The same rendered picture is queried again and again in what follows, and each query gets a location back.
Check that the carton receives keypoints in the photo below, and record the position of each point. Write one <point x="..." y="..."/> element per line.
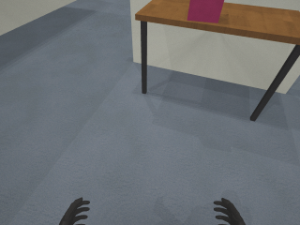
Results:
<point x="206" y="11"/>

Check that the left robot hand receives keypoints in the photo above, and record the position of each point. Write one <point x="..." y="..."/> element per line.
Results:
<point x="69" y="217"/>

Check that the right robot hand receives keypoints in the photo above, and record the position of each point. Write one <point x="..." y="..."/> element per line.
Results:
<point x="233" y="216"/>

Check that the table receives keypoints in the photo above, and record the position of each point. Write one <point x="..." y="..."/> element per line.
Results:
<point x="268" y="23"/>

